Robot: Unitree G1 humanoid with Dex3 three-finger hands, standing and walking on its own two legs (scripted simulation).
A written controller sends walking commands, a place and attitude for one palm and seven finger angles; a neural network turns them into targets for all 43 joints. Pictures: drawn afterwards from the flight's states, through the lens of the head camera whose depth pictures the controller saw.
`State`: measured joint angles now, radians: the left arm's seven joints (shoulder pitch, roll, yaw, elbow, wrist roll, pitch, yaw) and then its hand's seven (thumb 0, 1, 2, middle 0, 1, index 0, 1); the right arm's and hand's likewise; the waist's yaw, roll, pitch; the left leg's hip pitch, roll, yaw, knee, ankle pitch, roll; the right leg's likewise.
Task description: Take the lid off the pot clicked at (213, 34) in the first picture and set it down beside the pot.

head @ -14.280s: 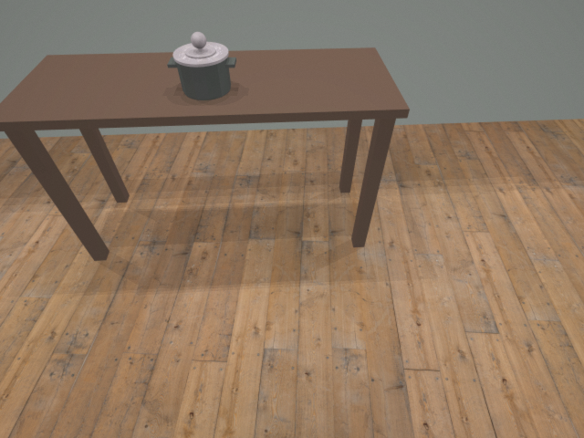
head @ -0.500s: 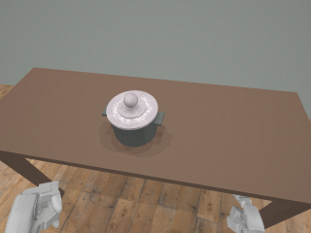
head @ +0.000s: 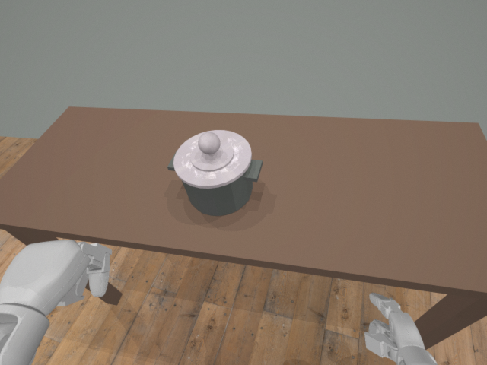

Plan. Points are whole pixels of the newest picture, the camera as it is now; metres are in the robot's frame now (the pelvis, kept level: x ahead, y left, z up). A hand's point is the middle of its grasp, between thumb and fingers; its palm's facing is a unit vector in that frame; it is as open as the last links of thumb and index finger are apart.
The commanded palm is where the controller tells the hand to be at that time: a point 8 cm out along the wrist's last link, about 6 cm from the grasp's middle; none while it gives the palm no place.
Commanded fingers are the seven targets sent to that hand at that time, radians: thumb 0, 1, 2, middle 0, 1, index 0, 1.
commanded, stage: reach forward and open the fingers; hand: left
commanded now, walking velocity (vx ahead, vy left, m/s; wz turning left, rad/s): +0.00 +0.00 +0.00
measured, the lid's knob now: (209, 143) +0.49 +0.14 +0.08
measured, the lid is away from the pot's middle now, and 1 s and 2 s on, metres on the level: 0.00 0.00 0.00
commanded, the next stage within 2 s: move the open hand above the knob in 0.82 s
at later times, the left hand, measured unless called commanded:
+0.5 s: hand (69, 261) +0.21 +0.27 +0.12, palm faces -0.20 -0.03 -0.98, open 7.8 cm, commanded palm +0.21 +0.27 +0.20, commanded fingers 0.00 -0.28 1.30 -0.79 -0.08 -0.79 -0.08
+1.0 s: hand (47, 225) +0.25 +0.30 +0.16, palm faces -0.16 -0.11 -0.98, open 10.4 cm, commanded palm +0.24 +0.28 +0.23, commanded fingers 0.00 -0.32 1.41 -0.81 -0.08 -0.81 -0.08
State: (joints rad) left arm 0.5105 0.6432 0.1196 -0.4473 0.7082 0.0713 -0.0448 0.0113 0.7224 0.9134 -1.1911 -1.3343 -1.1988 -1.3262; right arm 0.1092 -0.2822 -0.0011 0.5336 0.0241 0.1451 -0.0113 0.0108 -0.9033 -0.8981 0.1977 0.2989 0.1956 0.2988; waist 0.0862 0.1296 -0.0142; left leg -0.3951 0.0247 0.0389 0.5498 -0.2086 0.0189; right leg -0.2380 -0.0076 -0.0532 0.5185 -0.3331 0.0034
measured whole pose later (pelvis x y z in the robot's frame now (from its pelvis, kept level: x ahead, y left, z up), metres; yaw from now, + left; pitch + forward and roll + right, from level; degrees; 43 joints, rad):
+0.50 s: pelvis -0.04 +0.02 +0.01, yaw +1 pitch -1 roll -2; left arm 0.10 0.70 0.07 -0.30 0.71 -0.08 -0.32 0.00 0.01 1.18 -0.91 -0.42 -0.92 -0.41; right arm 0.09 -0.28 0.01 0.58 0.04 0.07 -0.01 0.01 -0.90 -0.90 0.20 0.30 0.19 0.30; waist 0.08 0.12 0.07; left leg -0.32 0.00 0.03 0.44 -0.11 0.05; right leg -0.16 -0.03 -0.07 0.41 -0.23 0.03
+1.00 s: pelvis -0.05 +0.04 +0.01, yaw +2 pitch -1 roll -2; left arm -0.21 0.67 0.03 -0.12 0.71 0.08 -0.43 0.00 -0.31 1.38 -0.81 -0.09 -0.82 -0.08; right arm 0.06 -0.28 0.02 0.59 0.06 0.08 0.03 0.01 -0.90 -0.90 0.20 0.30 0.20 0.30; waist 0.09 0.13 0.05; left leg -0.32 -0.04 0.02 0.40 -0.06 0.08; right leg -0.16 -0.04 -0.05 0.39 -0.21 0.04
